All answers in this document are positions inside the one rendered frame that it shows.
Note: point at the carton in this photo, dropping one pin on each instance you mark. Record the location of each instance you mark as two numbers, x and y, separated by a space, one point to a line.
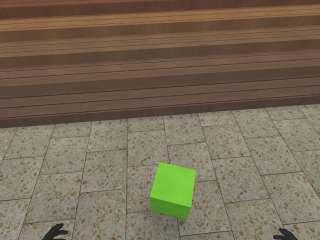
172 190

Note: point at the right robot hand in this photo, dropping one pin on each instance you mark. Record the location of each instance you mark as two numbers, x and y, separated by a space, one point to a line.
287 235

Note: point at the left robot hand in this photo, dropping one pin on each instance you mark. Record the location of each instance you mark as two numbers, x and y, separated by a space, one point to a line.
55 231

